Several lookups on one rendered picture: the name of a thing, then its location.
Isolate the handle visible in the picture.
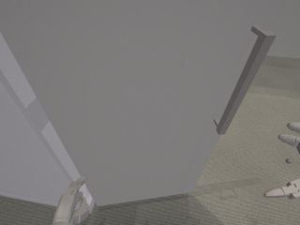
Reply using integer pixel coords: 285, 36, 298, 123
214, 25, 277, 135

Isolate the right robot hand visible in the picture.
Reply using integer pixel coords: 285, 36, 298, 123
263, 122, 300, 200

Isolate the fridge door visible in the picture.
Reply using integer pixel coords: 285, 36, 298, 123
0, 0, 289, 206

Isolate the left robot hand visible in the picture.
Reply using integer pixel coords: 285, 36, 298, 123
52, 176, 90, 225

